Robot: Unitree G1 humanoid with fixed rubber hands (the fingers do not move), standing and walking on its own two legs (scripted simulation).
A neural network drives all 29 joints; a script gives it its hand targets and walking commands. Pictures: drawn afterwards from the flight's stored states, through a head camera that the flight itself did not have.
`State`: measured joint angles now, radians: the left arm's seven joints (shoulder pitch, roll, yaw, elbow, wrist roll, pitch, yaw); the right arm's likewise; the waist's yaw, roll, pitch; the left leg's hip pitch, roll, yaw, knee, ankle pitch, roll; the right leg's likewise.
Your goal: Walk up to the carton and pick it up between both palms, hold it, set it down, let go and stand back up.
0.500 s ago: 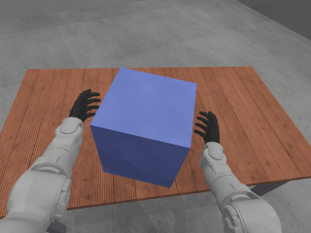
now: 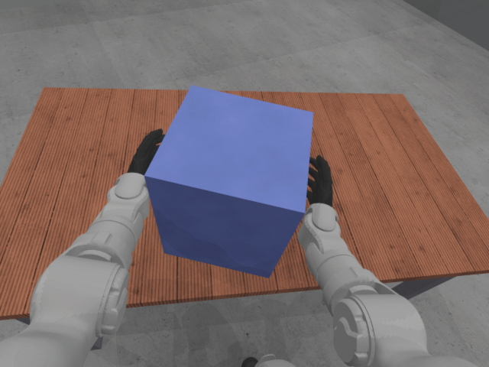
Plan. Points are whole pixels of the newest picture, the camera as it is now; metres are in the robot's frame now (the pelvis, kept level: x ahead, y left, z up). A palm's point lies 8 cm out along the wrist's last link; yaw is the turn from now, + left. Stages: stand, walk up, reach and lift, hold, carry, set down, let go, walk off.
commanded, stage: reach and lift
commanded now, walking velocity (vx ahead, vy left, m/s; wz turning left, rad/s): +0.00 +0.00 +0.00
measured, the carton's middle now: (232, 188) +0.42 -0.04 +0.02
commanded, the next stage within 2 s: none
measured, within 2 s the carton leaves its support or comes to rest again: leaves its support in 1.78 s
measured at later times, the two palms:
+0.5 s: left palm (145, 176) +0.44 +0.11 +0.05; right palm (317, 209) +0.36 -0.18 +0.03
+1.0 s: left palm (145, 177) +0.44 +0.11 +0.04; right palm (317, 209) +0.36 -0.18 +0.03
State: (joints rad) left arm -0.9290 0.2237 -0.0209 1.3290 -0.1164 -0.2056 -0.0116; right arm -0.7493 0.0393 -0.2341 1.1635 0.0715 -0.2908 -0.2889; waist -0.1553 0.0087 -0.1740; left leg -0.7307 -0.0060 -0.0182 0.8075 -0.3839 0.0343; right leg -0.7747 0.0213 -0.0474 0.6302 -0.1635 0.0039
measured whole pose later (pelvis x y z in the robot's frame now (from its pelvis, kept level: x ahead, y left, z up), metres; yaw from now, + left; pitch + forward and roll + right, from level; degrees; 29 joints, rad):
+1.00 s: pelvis +0.04 +0.00 +0.03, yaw +2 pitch +11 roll -3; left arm -0.79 0.11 0.21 1.32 0.24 -0.37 -0.06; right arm -0.50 0.16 -0.51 1.03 -0.25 -0.48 -0.27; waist -0.12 0.00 -0.06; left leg -0.40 0.00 -0.05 0.51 -0.30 0.03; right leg -0.41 0.03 -0.07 0.30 -0.08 0.00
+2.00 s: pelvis +0.04 +0.00 +0.03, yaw +2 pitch +11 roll -3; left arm -0.70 0.08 -0.05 1.10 0.02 -0.21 0.02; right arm -0.34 0.05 -0.20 0.74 0.00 -0.27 -0.31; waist -0.12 0.07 -0.17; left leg -0.39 -0.02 -0.05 0.51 -0.31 0.04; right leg -0.41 0.01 -0.07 0.32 -0.10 0.01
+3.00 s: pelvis +0.02 -0.01 +0.04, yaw +2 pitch -7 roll -2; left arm -0.63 -0.05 0.23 0.36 0.25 0.57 0.03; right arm -0.59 -0.05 -0.10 0.65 0.13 0.21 -0.20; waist -0.09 -0.05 0.01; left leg 0.01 -0.01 -0.03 0.38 -0.26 0.02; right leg -0.05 0.02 -0.05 0.27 -0.09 -0.01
